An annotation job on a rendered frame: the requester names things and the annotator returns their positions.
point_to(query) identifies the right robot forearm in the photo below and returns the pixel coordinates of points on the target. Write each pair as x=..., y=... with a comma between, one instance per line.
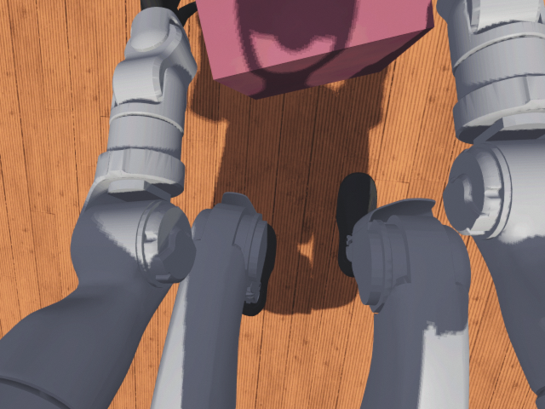
x=497, y=53

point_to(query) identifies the carton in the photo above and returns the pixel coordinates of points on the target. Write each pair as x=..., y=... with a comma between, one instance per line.
x=263, y=48

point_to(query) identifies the robot left upper arm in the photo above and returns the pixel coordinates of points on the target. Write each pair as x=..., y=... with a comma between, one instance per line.
x=75, y=353

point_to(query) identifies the left robot forearm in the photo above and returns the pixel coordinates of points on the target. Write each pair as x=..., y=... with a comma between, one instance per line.
x=147, y=119

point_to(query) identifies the left robot hand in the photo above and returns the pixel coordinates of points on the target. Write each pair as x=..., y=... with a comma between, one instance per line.
x=183, y=13

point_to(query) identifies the robot right upper arm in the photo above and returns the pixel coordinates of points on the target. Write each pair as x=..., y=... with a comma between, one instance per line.
x=496, y=194

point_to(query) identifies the right robot shin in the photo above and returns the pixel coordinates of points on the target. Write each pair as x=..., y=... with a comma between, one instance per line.
x=411, y=207

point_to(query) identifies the right robot foot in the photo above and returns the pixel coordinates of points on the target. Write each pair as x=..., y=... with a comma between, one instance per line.
x=357, y=197

